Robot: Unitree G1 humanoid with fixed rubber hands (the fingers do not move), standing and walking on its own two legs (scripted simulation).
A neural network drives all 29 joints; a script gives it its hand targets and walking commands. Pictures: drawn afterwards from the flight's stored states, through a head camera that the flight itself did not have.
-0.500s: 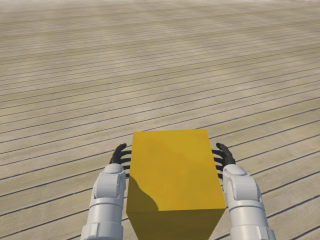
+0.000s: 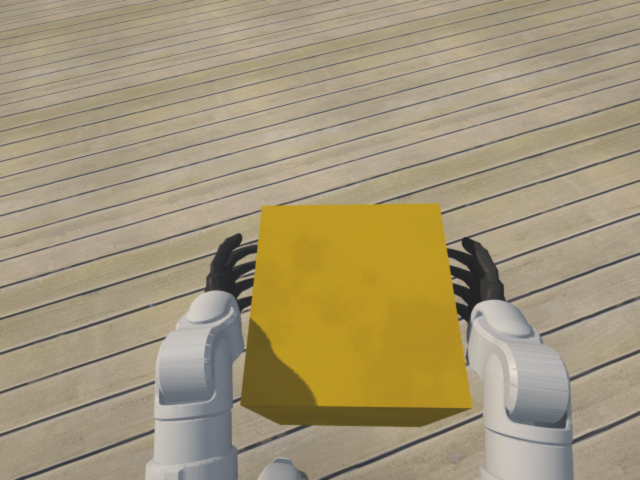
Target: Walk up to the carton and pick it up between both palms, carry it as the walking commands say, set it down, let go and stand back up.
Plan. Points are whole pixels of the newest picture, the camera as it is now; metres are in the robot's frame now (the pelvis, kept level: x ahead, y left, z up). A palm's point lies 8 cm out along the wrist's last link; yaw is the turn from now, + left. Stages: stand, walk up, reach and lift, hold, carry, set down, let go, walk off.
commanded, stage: carry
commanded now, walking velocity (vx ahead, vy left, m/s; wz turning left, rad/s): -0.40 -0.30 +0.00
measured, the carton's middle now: (349, 328) +0.30 +0.01 +0.01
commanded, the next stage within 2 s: none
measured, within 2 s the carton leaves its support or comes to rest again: neither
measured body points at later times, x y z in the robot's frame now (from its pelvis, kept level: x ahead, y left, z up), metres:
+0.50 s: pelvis -0.16 -0.15 +0.01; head -0.14 -0.14 +0.46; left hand +0.11 +0.04 +0.08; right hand +0.15 -0.25 +0.09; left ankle -0.11 +0.03 -0.72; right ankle -0.14 -0.33 -0.65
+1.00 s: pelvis -0.36 -0.35 +0.01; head -0.36 -0.32 +0.46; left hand -0.12 -0.16 +0.06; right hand -0.07 -0.44 +0.08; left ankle -0.35 -0.24 -0.72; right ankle -0.28 -0.48 -0.62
